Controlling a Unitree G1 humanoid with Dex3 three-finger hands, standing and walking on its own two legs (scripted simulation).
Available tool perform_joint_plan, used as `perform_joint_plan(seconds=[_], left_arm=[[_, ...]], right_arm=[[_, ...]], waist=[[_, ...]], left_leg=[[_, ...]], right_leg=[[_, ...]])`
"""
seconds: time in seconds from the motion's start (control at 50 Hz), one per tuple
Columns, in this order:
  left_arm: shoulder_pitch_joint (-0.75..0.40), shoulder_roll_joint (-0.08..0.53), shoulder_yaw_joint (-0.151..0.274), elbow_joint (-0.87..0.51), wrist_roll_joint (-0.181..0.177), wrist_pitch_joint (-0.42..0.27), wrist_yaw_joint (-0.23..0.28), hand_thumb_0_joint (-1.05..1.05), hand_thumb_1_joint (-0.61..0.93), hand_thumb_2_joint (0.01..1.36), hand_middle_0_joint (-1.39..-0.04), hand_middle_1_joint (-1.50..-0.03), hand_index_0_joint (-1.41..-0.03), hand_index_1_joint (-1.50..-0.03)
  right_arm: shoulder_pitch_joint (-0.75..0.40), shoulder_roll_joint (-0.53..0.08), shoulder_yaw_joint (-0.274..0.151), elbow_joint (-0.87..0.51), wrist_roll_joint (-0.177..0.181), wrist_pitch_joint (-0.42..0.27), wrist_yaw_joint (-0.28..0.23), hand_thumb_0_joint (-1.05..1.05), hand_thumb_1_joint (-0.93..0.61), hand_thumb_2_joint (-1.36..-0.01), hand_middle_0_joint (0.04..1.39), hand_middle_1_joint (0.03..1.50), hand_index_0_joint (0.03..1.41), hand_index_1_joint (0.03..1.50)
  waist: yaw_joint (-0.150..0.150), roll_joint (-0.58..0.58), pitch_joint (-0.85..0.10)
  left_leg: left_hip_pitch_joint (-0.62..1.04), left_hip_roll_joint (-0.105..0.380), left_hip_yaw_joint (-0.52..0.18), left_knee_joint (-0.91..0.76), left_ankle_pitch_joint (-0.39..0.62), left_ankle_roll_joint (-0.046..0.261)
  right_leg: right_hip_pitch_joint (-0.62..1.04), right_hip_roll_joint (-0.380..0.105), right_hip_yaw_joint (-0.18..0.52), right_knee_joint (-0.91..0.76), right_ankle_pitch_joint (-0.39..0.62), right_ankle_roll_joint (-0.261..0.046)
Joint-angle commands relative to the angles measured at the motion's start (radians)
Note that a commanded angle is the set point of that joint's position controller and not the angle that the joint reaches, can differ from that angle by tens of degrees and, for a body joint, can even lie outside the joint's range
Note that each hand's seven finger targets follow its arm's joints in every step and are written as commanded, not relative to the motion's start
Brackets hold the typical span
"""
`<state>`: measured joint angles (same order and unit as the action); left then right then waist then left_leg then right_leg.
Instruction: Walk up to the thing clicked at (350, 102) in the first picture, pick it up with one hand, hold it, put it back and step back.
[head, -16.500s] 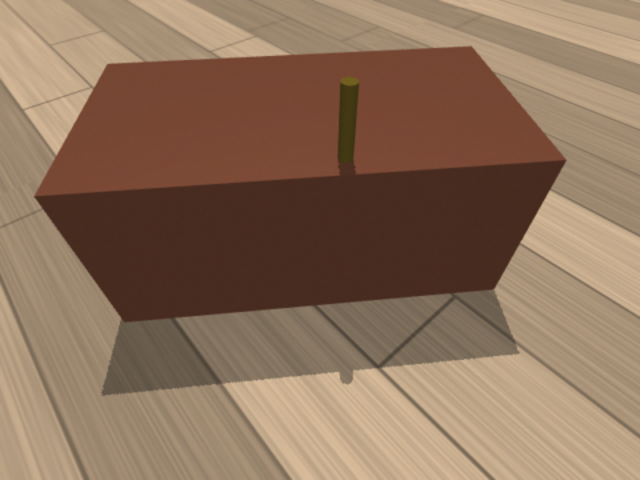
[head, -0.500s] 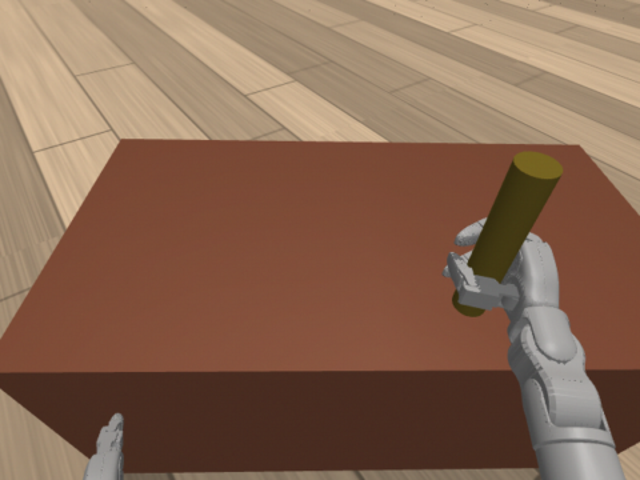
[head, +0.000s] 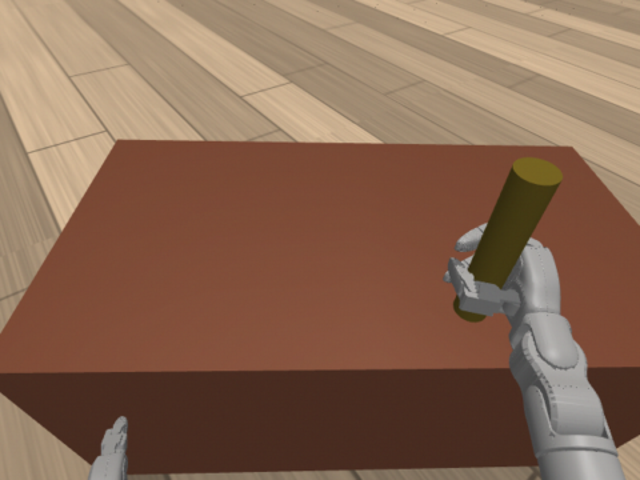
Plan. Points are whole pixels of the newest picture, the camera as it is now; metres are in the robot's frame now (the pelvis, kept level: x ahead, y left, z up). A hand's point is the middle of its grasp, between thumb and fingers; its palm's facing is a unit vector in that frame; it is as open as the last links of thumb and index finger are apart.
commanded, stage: hold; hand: right
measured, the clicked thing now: (497, 251) +0.32 -0.18 +0.16
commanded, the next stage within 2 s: crouch in 1.48 s
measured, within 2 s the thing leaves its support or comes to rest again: neither
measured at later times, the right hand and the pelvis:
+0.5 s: hand (469, 280) +0.32 -0.16 +0.12, palm faces +0.14 +0.99 -0.01, open 5.4 cm; pelvis +0.00 +0.00 +0.00, yaw +0 degrees
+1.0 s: hand (477, 277) +0.32 -0.17 +0.12, palm faces +0.16 +0.99 -0.01, open 5.4 cm; pelvis +0.00 +0.00 +0.00, yaw +0 degrees
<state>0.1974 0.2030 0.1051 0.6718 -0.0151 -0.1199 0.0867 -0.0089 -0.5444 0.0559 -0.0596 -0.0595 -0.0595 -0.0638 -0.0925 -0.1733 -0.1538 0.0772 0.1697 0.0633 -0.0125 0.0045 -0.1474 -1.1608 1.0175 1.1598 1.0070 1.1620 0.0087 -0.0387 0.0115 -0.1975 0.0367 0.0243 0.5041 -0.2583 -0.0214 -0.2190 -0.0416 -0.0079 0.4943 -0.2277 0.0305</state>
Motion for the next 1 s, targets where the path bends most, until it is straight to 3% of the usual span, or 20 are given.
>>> perform_joint_plan(seconds=[0.0,0.06,0.1,0.2,0.26,0.3,0.34,0.38,0.4,0.42,0.44,0.48,0.58,0.64,0.66,0.72,0.8,0.88,0.92,0.98], left_arm=[[-0.129,0.113,0.017,-0.140,0.006,-0.061,0.018,0.000,-0.554,0.052,-0.056,-0.057,-0.055,-0.058],[-0.148,0.160,0.055,-0.192,0.006,-0.064,0.019,0.000,-0.547,0.046,-0.055,-0.055,-0.055,-0.054],[-0.085,0.133,0.046,-0.138,0.007,-0.050,0.014,0.000,-0.548,0.046,-0.053,-0.054,-0.053,-0.053],[-0.109,0.113,0.032,-0.162,0.004,-0.060,0.003,0.000,-0.552,0.052,-0.053,-0.054,-0.051,-0.055],[-0.174,0.092,0.002,-0.161,0.001,-0.068,0.003,0.000,-0.568,0.062,-0.053,-0.052,-0.047,-0.059],[-0.198,0.157,0.048,-0.187,0.006,-0.072,0.015,0.000,-0.557,0.054,-0.054,-0.054,-0.052,-0.057],[-0.161,0.135,0.025,-0.183,0.008,-0.074,0.014,0.000,-0.556,0.053,-0.054,-0.053,-0.051,-0.056],[-0.127,0.134,0.032,-0.160,0.009,-0.075,0.018,0.000,-0.551,0.050,-0.055,-0.054,-0.054,-0.055],[-0.106,0.164,0.060,-0.154,0.009,-0.073,0.022,0.000,-0.555,0.053,-0.055,-0.053,-0.052,-0.055],[-0.094,0.162,0.063,-0.174,0.009,-0.072,0.020,0.000,-0.556,0.054,-0.053,-0.053,-0.051,-0.056],[-0.073,0.129,0.038,-0.166,0.008,-0.071,0.017,0.000,-0.553,0.053,-0.053,-0.054,-0.051,-0.056],[-0.065,0.118,0.037,-0.143,0.008,-0.063,0.015,0.000,-0.559,0.057,-0.053,-0.054,-0.050,-0.058],[-0.136,0.123,0.036,-0.113,0.007,-0.066,0.015,0.000,-0.558,0.057,-0.052,-0.053,-0.049,-0.056],[-0.200,0.132,0.028,-0.165,0.009,-0.082,0.016,0.000,-0.559,0.055,-0.055,-0.052,-0.051,-0.056],[-0.194,0.151,0.044,-0.158,0.009,-0.082,0.019,0.000,-0.549,0.049,-0.053,-0.052,-0.052,-0.053],[-0.143,0.118,0.016,-0.159,0.008,-0.072,0.019,0.000,-0.554,0.053,-0.052,-0.052,-0.050,-0.054],[-0.089,0.141,0.041,-0.163,0.007,-0.058,0.016,0.000,-0.556,0.054,-0.051,-0.048,-0.047,-0.052],[-0.103,0.148,0.059,-0.155,0.007,-0.062,0.014,0.000,-0.559,0.057,-0.055,-0.053,-0.051,-0.056],[-0.132,0.106,0.025,-0.130,0.005,-0.068,0.010,0.000,-0.567,0.062,-0.054,-0.052,-0.048,-0.058],[-0.203,0.124,0.027,-0.169,0.008,-0.078,0.018,0.000,-0.564,0.061,-0.055,-0.053,-0.050,-0.058]], right_arm=[[-0.382,-0.146,-0.066,-0.245,0.013,-0.098,0.010,0.000,-0.655,-1.353,1.409,1.455,1.421,1.455],[-0.380,-0.170,-0.110,-0.240,0.025,-0.097,0.006,0.000,-0.647,-1.335,1.404,1.442,1.414,1.442],[-0.360,-0.189,-0.123,-0.249,0.023,-0.096,0.007,0.000,-0.663,-1.339,1.416,1.450,1.425,1.450],[-0.371,-0.124,-0.047,-0.295,0.021,-0.097,0.017,0.000,-0.655,-1.342,1.415,1.451,1.425,1.451],[-0.384,-0.113,-0.033,-0.255,0.020,-0.096,0.019,0.000,-0.658,-1.339,1.413,1.446,1.422,1.446],[-0.383,-0.145,-0.064,-0.249,0.017,-0.098,0.016,0.000,-0.657,-1.349,1.416,1.455,1.426,1.455],[-0.390,-0.123,-0.040,-0.267,0.013,-0.102,0.019,0.000,-0.651,-1.349,1.415,1.456,1.427,1.456],[-0.393,-0.164,-0.088,-0.281,0.020,-0.114,0.012,0.000,-0.656,-1.349,1.417,1.456,1.428,1.456],[-0.371,-0.190,-0.114,-0.268,0.022,-0.116,0.009,0.000,-0.669,-1.341,1.416,1.448,1.425,1.447],[-0.356,-0.193,-0.117,-0.304,0.023,-0.119,0.009,0.000,-0.691,-1.331,1.418,1.440,1.424,1.439],[-0.360,-0.176,-0.106,-0.299,0.023,-0.119,0.009,0.000,-0.683,-1.350,1.436,1.463,1.443,1.463],[-0.345,-0.159,-0.092,-0.295,0.024,-0.116,0.008,0.000,-0.675,-1.345,1.425,1.454,1.432,1.454],[-0.389,-0.132,-0.053,-0.243,0.021,-0.107,0.017,0.000,-0.643,-1.356,1.424,1.467,1.435,1.467],[-0.408,-0.125,-0.036,-0.273,0.020,-0.114,0.022,0.000,-0.652,-1.343,1.411,1.449,1.422,1.449],[-0.381,-0.136,-0.053,-0.223,0.020,-0.108,0.024,0.000,-0.653,-1.340,1.418,1.452,1.427,1.452],[-0.339,-0.163,-0.096,-0.195,0.024,-0.106,0.025,0.000,-0.631,-1.346,1.421,1.461,1.433,1.461],[-0.343,-0.189,-0.126,-0.242,0.029,-0.113,0.020,0.000,-0.622,-1.344,1.422,1.462,1.434,1.462],[-0.362,-0.160,-0.080,-0.306,0.025,-0.119,0.013,0.000,-0.635,-1.339,1.406,1.446,1.417,1.446],[-0.377,-0.113,-0.033,-0.273,0.019,-0.120,0.016,0.000,-0.660,-1.339,1.413,1.446,1.422,1.446],[-0.414,-0.116,-0.025,-0.250,0.012,-0.127,0.017,0.000,-0.650,-1.347,1.412,1.451,1.423,1.451]], waist=[[0.006,0.061,-0.224],[-0.002,0.075,-0.250],[-0.013,0.019,-0.224],[0.002,0.001,-0.211],[0.003,0.039,-0.189],[0.006,0.055,-0.220],[0.011,0.044,-0.238],[0.001,0.033,-0.249],[0.002,0.047,-0.252],[0.000,0.039,-0.261],[-0.001,0.024,-0.275],[0.007,0.013,-0.218],[0.017,0.024,-0.173],[0.005,0.039,-0.198],[0.006,0.067,-0.207],[-0.004,0.099,-0.242],[-0.009,0.037,-0.253],[0.003,-0.009,-0.246],[0.011,0.004,-0.196],[0.021,0.052,-0.220]], left_leg=[[-0.012,-0.036,0.038,-0.090,0.166,0.005],[0.016,-0.032,0.034,-0.094,0.153,0.001],[0.008,-0.030,0.031,-0.099,0.140,0.006],[-0.007,-0.038,0.036,-0.099,0.141,0.011],[-0.013,-0.035,0.032,-0.100,0.154,0.007],[-0.006,-0.036,0.033,-0.097,0.160,0.007],[-0.010,-0.037,0.036,-0.097,0.155,0.007],[0.009,-0.035,0.035,-0.097,0.151,0.008],[0.015,-0.034,0.033,-0.095,0.172,0.005],[0.025,-0.031,0.032,-0.093,0.183,0.004],[0.031,-0.033,0.032,-0.089,0.211,0.004],[0.006,-0.032,0.029,-0.098,0.184,0.006],[-0.039,-0.030,0.022,-0.116,0.119,0.006],[-0.023,-0.037,0.036,-0.116,0.077,0.010],[-0.012,-0.033,0.033,-0.115,0.098,0.006],[0.021,-0.026,0.025,-0.108,0.155,-0.003],[0.025,-0.032,0.032,-0.097,0.194,0.005],[0.022,-0.031,0.029,-0.091,0.240,0.011],[-0.013,-0.037,0.035,-0.096,0.199,0.011],[-0.016,-0.036,0.031,-0.104,0.166,0.007]], right_leg=[[0.124,0.035,-0.020,-0.068,0.103,-0.040],[0.117,0.040,-0.024,-0.071,0.089,-0.041],[0.111,0.045,-0.031,-0.078,0.079,-0.037],[0.119,0.035,-0.024,-0.087,0.076,-0.032],[0.100,0.036,-0.024,-0.083,0.090,-0.040],[0.118,0.034,-0.021,-0.079,0.098,-0.039],[0.134,0.034,-0.021,-0.080,0.089,-0.038],[0.138,0.037,-0.022,-0.079,0.089,-0.036],[0.138,0.039,-0.023,-0.075,0.108,-0.038],[0.143,0.043,-0.027,-0.073,0.118,-0.038],[0.154,0.041,-0.028,-0.070,0.143,-0.037],[0.125,0.046,-0.032,-0.076,0.114,-0.038],[0.109,0.041,-0.029,-0.088,0.048,-0.043],[0.112,0.034,-0.016,-0.099,0.016,-0.037],[0.111,0.037,-0.019,-0.090,0.037,-0.041],[0.119,0.046,-0.027,-0.072,0.097,-0.046],[0.132,0.044,-0.029,-0.081,0.130,-0.037],[0.142,0.042,-0.029,-0.075,0.174,-0.035],[0.122,0.034,-0.024,-0.082,0.133,-0.037],[0.132,0.033,-0.020,-0.078,0.098,-0.044]])
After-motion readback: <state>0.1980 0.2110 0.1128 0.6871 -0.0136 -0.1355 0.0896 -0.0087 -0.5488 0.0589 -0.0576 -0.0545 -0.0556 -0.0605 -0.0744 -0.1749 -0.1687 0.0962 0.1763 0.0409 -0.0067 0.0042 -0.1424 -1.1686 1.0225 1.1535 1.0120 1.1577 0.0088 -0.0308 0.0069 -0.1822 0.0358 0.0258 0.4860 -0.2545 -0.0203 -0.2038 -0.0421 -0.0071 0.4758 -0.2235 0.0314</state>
